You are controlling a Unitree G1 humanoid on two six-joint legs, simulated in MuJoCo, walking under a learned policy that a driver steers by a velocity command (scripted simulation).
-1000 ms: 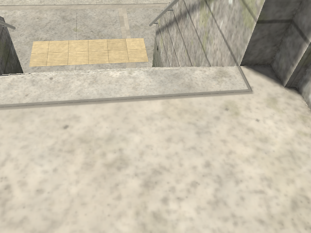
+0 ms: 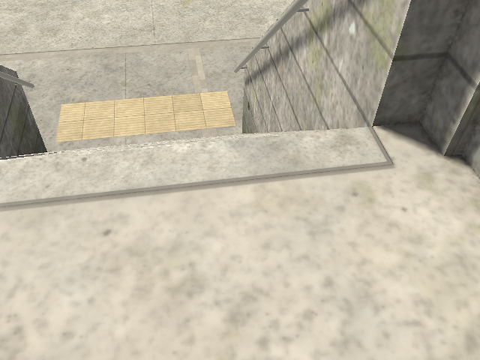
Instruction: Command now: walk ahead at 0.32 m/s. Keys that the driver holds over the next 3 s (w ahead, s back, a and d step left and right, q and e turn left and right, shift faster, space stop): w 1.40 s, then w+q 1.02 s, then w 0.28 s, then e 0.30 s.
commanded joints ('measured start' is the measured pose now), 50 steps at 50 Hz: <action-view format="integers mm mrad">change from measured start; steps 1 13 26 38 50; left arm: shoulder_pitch -99 -235 82 11 148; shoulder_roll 138 35 154 60 78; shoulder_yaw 30 8 51 16 9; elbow -56 -129 -92 -45 -2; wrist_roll -13 17 24 -8 10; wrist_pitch -23 -33 -61 -106 -90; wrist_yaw -2 -57 -8 -17 4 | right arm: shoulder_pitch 80 265 213 -42 -314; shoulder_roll -46 -63 -96 -29 -46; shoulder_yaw -16 -7 -5 -23 -16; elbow -19 49 35 -103 -218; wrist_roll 11 14 17 -14 6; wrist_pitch -39 -84 -77 -16 -43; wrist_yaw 2 -15 -27 18 13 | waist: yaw -92 -32 175 -44 9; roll -67 94 52 -16 -55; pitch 124 119 -150 106 102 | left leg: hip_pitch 165 328 141 -342 -285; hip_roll -28 184 139 115 10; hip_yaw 44 -172 -19 -47 42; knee -204 -497 257 378 -83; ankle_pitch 136 563 860 261 291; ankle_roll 11 82 39 -38 17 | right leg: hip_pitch -246 -661 188 -102 217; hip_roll -203 -108 -133 -225 -261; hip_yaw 193 -113 -6 60 -28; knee -131 658 103 -271 -108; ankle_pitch -211 125 53 302 818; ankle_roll -133 19 -148 -164 -122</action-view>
